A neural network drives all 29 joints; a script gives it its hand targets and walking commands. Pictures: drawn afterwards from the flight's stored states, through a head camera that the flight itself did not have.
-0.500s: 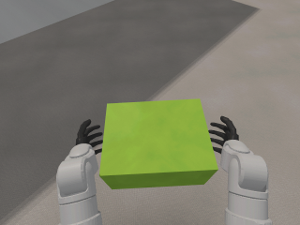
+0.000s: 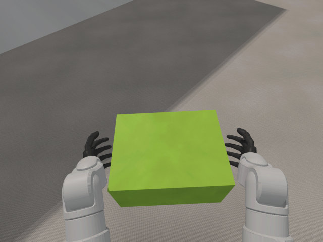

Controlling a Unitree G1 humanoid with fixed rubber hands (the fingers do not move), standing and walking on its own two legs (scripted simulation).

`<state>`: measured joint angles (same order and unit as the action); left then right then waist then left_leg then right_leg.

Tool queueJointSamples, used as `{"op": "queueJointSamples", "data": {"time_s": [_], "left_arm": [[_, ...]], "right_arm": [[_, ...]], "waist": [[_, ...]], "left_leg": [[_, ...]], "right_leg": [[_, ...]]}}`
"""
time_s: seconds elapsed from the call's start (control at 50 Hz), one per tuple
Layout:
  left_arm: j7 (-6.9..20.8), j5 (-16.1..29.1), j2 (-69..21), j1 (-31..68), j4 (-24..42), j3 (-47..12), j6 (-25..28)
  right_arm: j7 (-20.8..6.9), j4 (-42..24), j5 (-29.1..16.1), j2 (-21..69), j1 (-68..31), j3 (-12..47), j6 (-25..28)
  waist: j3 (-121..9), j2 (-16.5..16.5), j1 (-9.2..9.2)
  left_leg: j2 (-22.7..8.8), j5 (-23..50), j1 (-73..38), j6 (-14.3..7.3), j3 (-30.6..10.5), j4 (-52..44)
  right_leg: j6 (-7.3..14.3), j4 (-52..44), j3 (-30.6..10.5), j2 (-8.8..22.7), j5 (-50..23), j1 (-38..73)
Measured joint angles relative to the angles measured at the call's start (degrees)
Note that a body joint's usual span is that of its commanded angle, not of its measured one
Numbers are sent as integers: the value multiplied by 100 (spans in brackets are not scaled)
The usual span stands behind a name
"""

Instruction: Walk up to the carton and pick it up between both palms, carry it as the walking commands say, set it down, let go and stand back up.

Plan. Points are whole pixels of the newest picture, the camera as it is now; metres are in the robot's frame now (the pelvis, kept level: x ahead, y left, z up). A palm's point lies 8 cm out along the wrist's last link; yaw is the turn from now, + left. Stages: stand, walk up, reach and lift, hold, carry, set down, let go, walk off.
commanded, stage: carry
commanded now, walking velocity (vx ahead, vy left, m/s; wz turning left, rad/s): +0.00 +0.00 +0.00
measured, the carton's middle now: (168, 158) +0.33 -0.01 -0.01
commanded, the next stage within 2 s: hold in 1.46 s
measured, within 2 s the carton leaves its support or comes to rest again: neither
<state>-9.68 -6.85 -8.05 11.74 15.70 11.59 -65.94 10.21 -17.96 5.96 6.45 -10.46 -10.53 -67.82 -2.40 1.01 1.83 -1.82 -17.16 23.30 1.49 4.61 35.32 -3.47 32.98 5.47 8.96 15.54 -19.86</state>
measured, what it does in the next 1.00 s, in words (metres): steps on the spot: left foot, then right foot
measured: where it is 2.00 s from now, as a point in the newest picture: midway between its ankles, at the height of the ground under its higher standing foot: outside the picture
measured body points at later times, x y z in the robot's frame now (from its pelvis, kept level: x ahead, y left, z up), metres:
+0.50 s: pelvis -0.04 +0.07 +0.00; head -0.06 +0.08 +0.45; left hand +0.24 +0.25 +0.08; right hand +0.23 -0.11 +0.08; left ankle +0.03 +0.14 -0.73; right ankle -0.03 -0.08 -0.73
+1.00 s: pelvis -0.03 +0.04 +0.00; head -0.04 +0.04 +0.45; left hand +0.26 +0.21 +0.07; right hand +0.25 -0.15 +0.07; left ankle +0.03 +0.14 -0.73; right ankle -0.03 -0.08 -0.73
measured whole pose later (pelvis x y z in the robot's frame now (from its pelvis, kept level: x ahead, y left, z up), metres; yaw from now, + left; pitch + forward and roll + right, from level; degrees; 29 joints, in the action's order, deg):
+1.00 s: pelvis -0.03 +0.04 +0.00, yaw -1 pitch +3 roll +0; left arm -10.4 -7.4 -8.1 12.2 10.6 13.0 -64.7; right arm 8.8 -10.9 7.8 6.5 -11.6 -10.7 -66.2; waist -6.2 -0.8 0.4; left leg -2.1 -8.9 21.8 -1.4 6.1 27.5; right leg -0.3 28.6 5.7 2.2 14.7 -16.8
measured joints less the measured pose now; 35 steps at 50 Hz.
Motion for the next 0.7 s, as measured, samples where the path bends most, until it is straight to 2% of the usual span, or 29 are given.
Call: {"op": "queueJointSamples", "data": {"time_s": [0.02,0.04,0.06,0.1,0.12,0.2,0.24,0.28,0.36,0.54,0.7], "left_arm": [[47,-37,2,3,68,-19,3],[105,-74,35,1,108,-16,29],[155,-92,61,-28,131,24,49],[236,-140,77,-96,137,117,21],[218,-139,79,-125,132,136,-17],[-98,11,72,-175,129,79,-146],[-220,96,82,-148,99,59,-155],[-309,168,63,-109,4,55,-113],[-357,204,23,-63,-170,95,-120],[-206,114,143,151,-530,68,-134],[-213,66,126,203,-606,72,-106]], "right_arm": [[-7,-52,-24,-17,-41,-11,-15],[-8,-49,-36,32,-56,-26,33],[-9,-24,-20,112,-43,-31,91],[-16,50,26,164,14,60,120],[-45,107,46,146,40,108,112],[-141,282,123,133,27,89,68],[-191,353,174,140,-22,46,79],[-254,433,240,133,-59,-13,119],[-256,478,311,134,-6,-28,78],[2,572,179,90,-71,-14,-34],[28,687,124,29,-161,-22,-30]], "waist": [[-4,-26,43],[-3,64,84],[-6,110,89],[-9,73,25],[-17,49,-31],[-98,-4,-270],[-151,15,-370],[-174,-49,-419],[-292,-125,-380],[-400,-76,-195],[-407,-83,-164]], "left_leg": [[-56,347,-228,-4,23,-465],[21,605,-220,-47,76,-537],[58,620,-160,-120,103,-451],[20,529,-134,-252,121,-390],[-5,520,-152,-295,127,-423],[-8,625,-163,-394,158,-553],[52,665,-142,-430,203,-568],[85,702,-146,-457,221,-586],[160,826,-204,-496,234,-759],[210,988,-181,-535,267,-933],[148,1023,-143,-474,243,-961]], "right_leg": [[-76,127,-9,27,43,-66],[-112,267,-60,125,106,-151],[-120,373,-147,113,468,-208],[-60,613,-286,-96,1177,-267],[-27,712,-292,-200,1285,-268],[74,545,-145,-481,1056,-54],[116,-27,-42,-545,641,234],[175,-413,-49,-551,-111,362],[108,-477,-49,-483,-186,378],[134,-481,-72,-440,-215,274],[155,-495,-53,-503,-259,226]]}}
